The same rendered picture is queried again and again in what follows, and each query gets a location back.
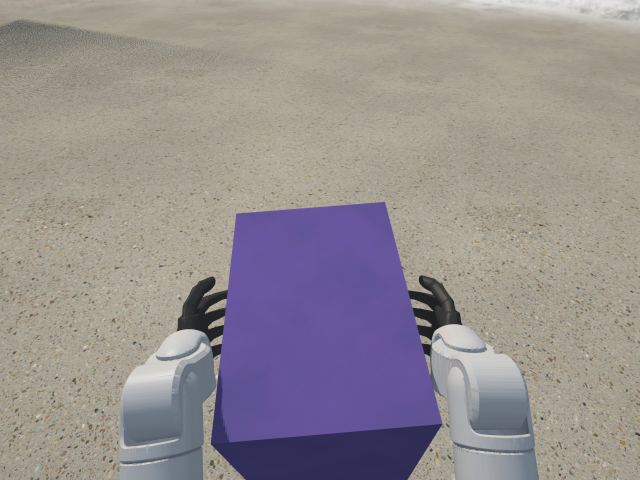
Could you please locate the right robot hand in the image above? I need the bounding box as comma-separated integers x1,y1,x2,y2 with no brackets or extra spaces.
408,275,462,356

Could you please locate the robot right forearm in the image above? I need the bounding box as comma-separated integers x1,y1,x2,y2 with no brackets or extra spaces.
430,324,539,480

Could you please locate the carton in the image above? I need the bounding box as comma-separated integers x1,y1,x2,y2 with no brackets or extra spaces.
211,202,442,480

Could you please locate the robot left forearm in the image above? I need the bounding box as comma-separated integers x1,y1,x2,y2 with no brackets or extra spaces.
119,329,216,480

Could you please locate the left robot hand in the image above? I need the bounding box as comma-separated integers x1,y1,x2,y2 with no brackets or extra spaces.
177,276,228,358

